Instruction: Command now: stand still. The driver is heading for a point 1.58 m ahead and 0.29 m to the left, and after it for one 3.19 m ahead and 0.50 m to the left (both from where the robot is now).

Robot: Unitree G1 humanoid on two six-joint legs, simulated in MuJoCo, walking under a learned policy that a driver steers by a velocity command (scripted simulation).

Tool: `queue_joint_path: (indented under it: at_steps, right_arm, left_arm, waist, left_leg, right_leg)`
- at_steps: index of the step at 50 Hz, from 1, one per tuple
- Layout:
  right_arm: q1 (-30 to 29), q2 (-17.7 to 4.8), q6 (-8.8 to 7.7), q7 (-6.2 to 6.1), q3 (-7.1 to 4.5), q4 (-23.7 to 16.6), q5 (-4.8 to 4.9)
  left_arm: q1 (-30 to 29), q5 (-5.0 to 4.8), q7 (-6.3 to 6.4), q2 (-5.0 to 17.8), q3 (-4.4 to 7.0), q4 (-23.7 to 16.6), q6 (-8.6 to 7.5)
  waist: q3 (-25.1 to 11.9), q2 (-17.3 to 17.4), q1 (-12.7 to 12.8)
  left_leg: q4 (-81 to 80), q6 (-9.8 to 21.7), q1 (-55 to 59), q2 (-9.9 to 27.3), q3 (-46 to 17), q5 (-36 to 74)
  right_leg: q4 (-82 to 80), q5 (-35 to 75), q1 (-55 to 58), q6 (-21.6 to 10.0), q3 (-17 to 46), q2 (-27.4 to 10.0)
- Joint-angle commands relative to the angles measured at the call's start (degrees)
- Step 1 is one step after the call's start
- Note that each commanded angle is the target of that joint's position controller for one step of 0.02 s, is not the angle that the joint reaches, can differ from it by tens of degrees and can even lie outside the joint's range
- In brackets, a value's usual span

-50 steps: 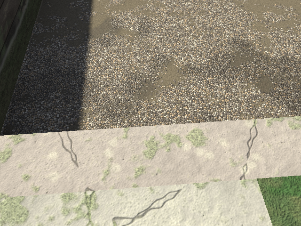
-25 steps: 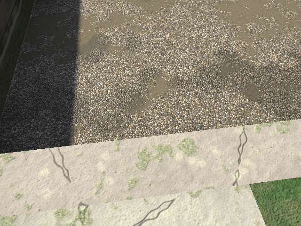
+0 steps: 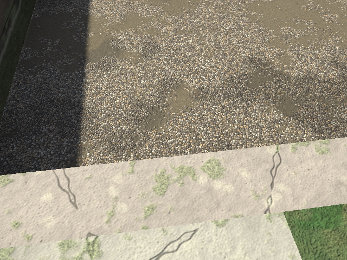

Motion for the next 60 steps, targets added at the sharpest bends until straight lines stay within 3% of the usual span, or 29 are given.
queue_joint_path:
  at_steps: [1, 25, 26, 28, 29, 31, 34, 35, 36, 38, 39, 40, 41, 42, 44, 45, 47, 50, 52, 54, 56, 57, 58, 59, 60]
  right_arm:
    - [0.8, -6.1, -0.47, -0.31, -1.23, -1.0, 0.05]
    - [3.3, -3.9, -0.07, -0.5, -0.15, 6.2, 0.25]
    - [4.4, -3.2, 0.0, -0.52, 0.05, 7.0, 0.24]
    - [4.5, -4.2, 0.15, -0.79, -0.34, 7.0, 0.85]
    - [4.1, -4.4, -0.14, -0.82, -0.39, 6.6, 0.92]
    - [3.8, -3.3, -1.67, -0.38, -0.16, 5.9, 1.25]
    - [2.3, -1.0, -4.19, 0.97, 0.2, 4.5, 1.54]
    - [2.5, -0.2, -4.89, 1.38, 0.35, 4.3, 1.8]
    - [3.1, -0.4, -5.43, 1.68, 0.32, 4.3, 1.96]
    - [11.0, -0.7, -6.06, 1.96, 0.04, 6.8, 2.22]
    - [17.3, -4.1, -6.41, 2.01, -0.97, 9.0, 2.06]
    - [25.6, -11.3, -6.72, 2.51, -3.05, 11.0, 2.34]
    - [27.2, -10.2, -7.05, 2.9, -2.45, 10.8, 1.04]
    - [23.1, -7.3, -7.34, 2.99, -1.55, 9.6, 0.39]
    - [18.8, -5.2, -7.0, 3.29, -0.64, 7.9, 0.55]
    - [18.2, -3.6, -6.41, 3.16, 0.03, 7.8, 0.58]
    - [18.8, -2.0, -5.18, 2.46, 0.68, 7.6, 0.39]
    - [15.8, -5.0, -4.59, 0.95, 0.49, 5.5, 0.14]
    - [17.1, -8.1, -4.98, 0.54, -0.32, 5.5, 0.65]
    - [17.3, -8.3, -5.21, 0.55, -0.81, 5.9, 1.39]
    - [16.5, -8.4, -4.79, 0.74, -1.21, 5.8, 1.45]
    - [16.0, -8.6, -4.26, 0.84, -1.38, 5.7, 0.87]
    - [15.4, -7.8, -3.8, 0.92, -1.12, 5.4, 0.45]
    - [14.2, -7.5, -3.64, 1.06, -0.75, 4.1, 0.17]
    - [21.3, 0.1, -4.35, 1.62, 1.22, 3.3, -0.53]
  left_arm:
    - [1.1, -0.05, 0.27, 5.9, 1.18, -1.0, -0.56]
    - [5.1, -0.25, 0.82, 4.2, 0.16, 6.2, -0.48]
    - [6.3, -0.25, 0.87, 3.5, -0.02, 6.9, -0.41]
    - [6.6, -0.9, 1.18, 5.2, 0.55, 6.8, -0.2]
    - [6.5, -1.03, 1.25, 5.5, 0.67, 6.4, -0.43]
    - [7.7, -1.53, 0.97, 5.6, 0.78, 6.1, -1.74]
    - [11.7, -2.02, 0.21, 8.0, 1.72, 6.7, -3.31]
    - [11.6, -2.11, 0.01, 8.9, 2.01, 6.5, -3.51]
    - [10.2, -2.2, -0.12, 8.9, 2.03, 5.8, -3.59]
    - [3.2, -2.39, -0.33, 8.2, 1.66, 3.0, -3.73]
    - [-0.9, -2.58, -0.34, 5.4, 0.93, 1.0, -4.3]
    - [-2.1, -1.95, -0.27, 2.8, 0.43, -1.1, -5.66]
    - [-2.3, -2.06, -0.44, 4.1, 0.65, -1.8, -6.98]
    - [-1.4, -2.62, -1.07, 4.6, 0.8, -1.5, -7.66]
    - [-2.9, -2.74, -1.88, 4.9, 1.07, -1.9, -8.21]
    - [-4.4, -2.22, -2.12, 5.3, 1.51, -2.5, -8.15]
    - [-5.8, -1.93, -2.92, 3.4, 1.27, -3.2, -7.55]
    - [-13.3, -1.51, -3.49, 0.6, -0.1, -6.6, -6.84]
    - [-16.5, -1.7, -3.57, 1.8, -0.11, -8.3, -6.38]
    - [-17.5, -2.1, -3.61, 4.2, 0.36, -9.3, -6.08]
    - [-14.7, -1.94, -3.62, 6.8, 1.52, -9.1, -6.17]
    - [-9.9, -1.96, -3.47, 8.3, 2.5, -7.8, -6.13]
    - [-0.8, -2.1, -3.31, 9.9, 3.73, -4.8, -5.71]
    - [8.4, -1.94, -2.94, 12.4, 4.86, -2.4, -5.32]
    - [15.0, -0.47, -2.74, 18.0, 5.81, -1.4, -5.0]
  waist:
    - [-0.6, -0.4, 0.1]
    - [1.0, 0.0, 0.2]
    - [-0.4, -0.1, 0.3]
    - [2.5, -0.7, 0.4]
    - [5.1, -0.8, 0.6]
    - [7.4, -2.0, 1.0]
    - [6.1, -7.9, 2.2]
    - [6.1, -10.2, 1.6]
    - [6.8, -10.2, 0.7]
    - [7.6, -8.1, -4.3]
    - [7.3, -0.1, -6.6]
    - [4.5, 15.8, -8.6]
    - [3.0, 15.6, -8.0]
    - [4.1, 9.0, -5.1]
    - [4.7, 4.0, -3.3]
    - [4.5, 3.9, -3.0]
    - [4.0, 5.4, -2.7]
    - [5.7, 4.9, -2.8]
    - [5.8, 6.7, -2.9]
    - [6.9, 7.1, -1.8]
    - [4.7, 6.8, 0.6]
    - [0.7, 7.4, 3.3]
    - [-5.1, 7.3, 7.4]
    - [-10.1, 4.7, 11.3]
    - [-20.5, -10.9, 8.3]
  left_leg:
    - [-4.2, 0.8, 1.8, 0.4, -0.2, 8.8]
    - [-5.3, 1.5, 0.9, -0.4, 0.4, 7.0]
    - [-5.4, 1.6, 1.4, -1.1, 1.1, 1.3]
    - [-3.7, 3.1, -2.4, -2.7, 2.1, -17.7]
    - [-3.6, 4.1, -5.3, -2.3, 1.2, -23.4]
    - [-2.1, 5.2, -8.2, -1.3, -0.1, -23.0]
    - [6.3, 4.9, -12.2, -2.9, 2.9, -13.5]
    - [8.8, 5.2, -11.7, -3.2, 3.9, -10.2]
    - [8.2, 6.2, -9.4, -2.7, 3.6, -9.4]
    - [-1.3, 8.0, 2.6, -2.0, 1.6, -8.7]
    - [-7.0, 9.8, 9.6, 2.0, -7.6, -11.0]
    - [-15.3, 15.2, 20.7, 12.5, -27.1, -7.6]
    - [-17.9, 18.3, 24.6, 19.6, -38.9, -0.6]
    - [-16.3, 17.6, 24.3, 19.5, -35.4, 3.6]
    - [-17.2, 15.5, 24.1, 16.8, -24.6, 11.4]
    - [-18.2, 13.9, 23.0, 15.0, -19.4, 15.7]
    - [-20.4, 12.3, 20.1, 11.8, -12.7, 18.8]
    - [-24.0, 11.6, 7.9, 8.1, -5.4, 16.3]
    - [-26.7, 12.0, 4.4, 9.2, -5.0, 14.4]
    - [-26.7, 11.6, 7.0, 11.1, -4.6, 16.8]
    - [-20.9, 10.1, 12.6, 12.2, -3.3, 31.3]
    - [-14.1, 9.2, 14.5, 11.9, -1.9, 43.2]
    - [-3.6, 8.0, 13.0, 9.8, -0.1, 50.5]
    - [10.7, 6.1, 3.3, 7.0, 1.1, 42.5]
    - [36.1, 2.7, -15.5, -2.5, 2.0, 7.2]
  right_leg:
    - [-6.2, 9.7, -2.8, -1.0, 1.3, -1.7]
    - [-7.0, 8.0, -3.4, -0.4, -0.4, -0.9]
    - [-7.3, 2.1, -2.9, -0.6, -0.9, -0.3]
    - [-6.9, -17.4, -6.4, -2.5, -0.8, 0.5]
    - [-7.5, -23.7, -8.8, -3.7, 0.5, -0.4]
    - [-8.9, -26.1, -9.5, -5.9, 4.8, -3.4]
    - [-14.3, -28.1, -4.0, -10.2, 16.0, -10.3]
    - [-16.8, -28.5, -4.0, -11.8, 20.5, -13.3]
    - [-17.5, -27.4, -6.2, -12.3, 21.8, -14.2]
    - [-12.3, -20.3, -14.1, -9.3, 14.9, -10.1]
    - [-0.8, -11.6, -20.5, -5.6, 5.2, -3.7]
    - [19.8, -5.4, -30.2, -1.8, -4.2, 2.7]
    - [32.4, -12.9, -38.2, -2.0, -0.5, 2.1]
    - [39.4, -11.0, -41.2, -3.4, 1.8, -1.0]
    - [40.8, -3.5, -45.0, -4.9, 0.0, -4.8]
    - [38.0, -0.7, -43.8, -4.8, -1.0, -6.3]
    - [31.9, 3.2, -40.0, -3.6, -3.5, -6.7]
    - [14.2, 12.9, -28.4, -1.2, -6.6, -4.3]
    - [7.4, 16.9, -20.7, -0.9, -7.3, -2.6]
    - [3.5, 18.8, -19.1, -2.2, -6.0, -2.6]
    - [1.7, 17.5, -15.8, -4.1, -6.0, -1.5]
    - [2.4, 15.9, -10.0, -5.2, -6.6, 0.0]
    - [2.7, 14.6, 0.6, -6.8, -7.9, 1.8]
    - [2.8, 14.2, 14.6, -8.9, -3.3, -2.6]
    - [-1.2, 4.9, 34.0, -17.5, 22.6, -18.9]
